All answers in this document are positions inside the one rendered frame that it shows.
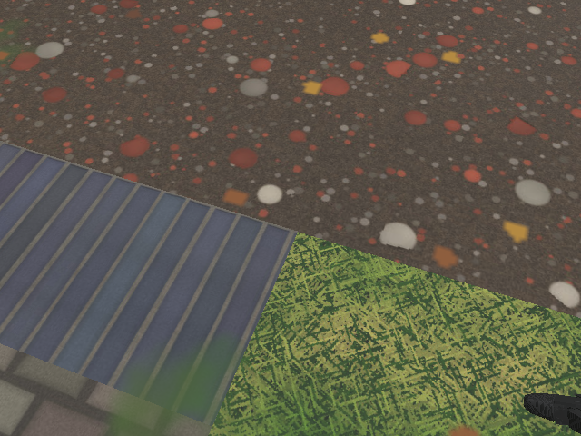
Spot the right robot hand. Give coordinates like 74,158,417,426
524,393,581,434

